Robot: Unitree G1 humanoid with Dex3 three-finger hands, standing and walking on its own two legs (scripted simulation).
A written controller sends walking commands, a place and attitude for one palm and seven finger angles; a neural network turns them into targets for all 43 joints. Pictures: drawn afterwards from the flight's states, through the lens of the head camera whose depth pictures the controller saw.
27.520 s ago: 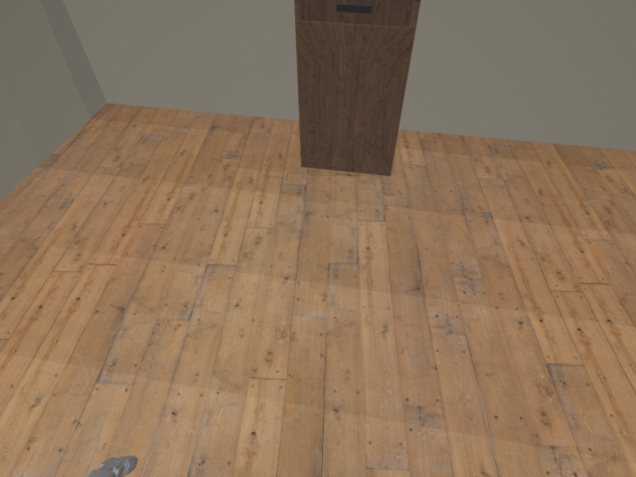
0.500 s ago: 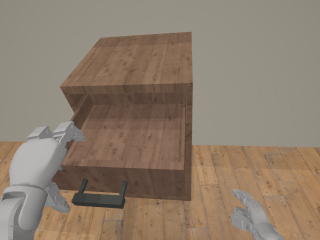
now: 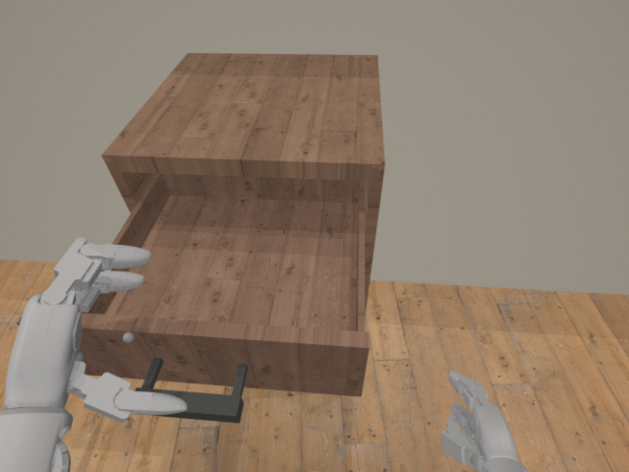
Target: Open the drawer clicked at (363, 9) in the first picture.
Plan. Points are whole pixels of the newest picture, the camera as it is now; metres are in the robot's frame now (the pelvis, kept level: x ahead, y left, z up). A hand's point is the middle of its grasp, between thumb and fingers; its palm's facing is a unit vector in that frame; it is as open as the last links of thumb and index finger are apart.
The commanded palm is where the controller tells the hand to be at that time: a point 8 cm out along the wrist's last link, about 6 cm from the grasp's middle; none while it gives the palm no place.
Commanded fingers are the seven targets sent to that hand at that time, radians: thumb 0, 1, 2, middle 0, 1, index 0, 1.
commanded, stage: draw the hand back to the body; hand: left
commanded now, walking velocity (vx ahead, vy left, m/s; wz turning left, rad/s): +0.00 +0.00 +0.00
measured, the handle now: (193, 387) +0.21 +0.18 +0.01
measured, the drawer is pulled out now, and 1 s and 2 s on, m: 0.30 0.30 0.30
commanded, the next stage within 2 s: step back with the hand held close in 0.82 s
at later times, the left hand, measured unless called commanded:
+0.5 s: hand (87, 311) +0.20 +0.23 +0.19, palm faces +0.40 -0.81 -0.43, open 9.6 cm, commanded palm +0.14 +0.28 +0.20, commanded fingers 0.00 0.73 0.82 -0.21 -0.41 -0.21 -0.41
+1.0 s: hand (85, 317) +0.19 +0.22 +0.20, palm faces +0.42 -0.79 -0.44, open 7.4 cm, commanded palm +0.12 +0.27 +0.20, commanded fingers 0.00 0.90 0.90 -0.20 -0.30 -0.20 -0.30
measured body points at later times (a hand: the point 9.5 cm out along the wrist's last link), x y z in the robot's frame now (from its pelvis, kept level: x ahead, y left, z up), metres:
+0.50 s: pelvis +0.01 +0.00 +0.00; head +0.00 -0.02 +0.45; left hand +0.17 +0.27 +0.21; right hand +0.21 -0.21 -0.08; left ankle -0.02 +0.10 -0.74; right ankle -0.01 -0.09 -0.74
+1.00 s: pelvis +0.00 -0.01 +0.00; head -0.01 -0.04 +0.45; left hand +0.16 +0.26 +0.22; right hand +0.20 -0.23 -0.08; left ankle -0.02 +0.10 -0.74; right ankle -0.01 -0.09 -0.74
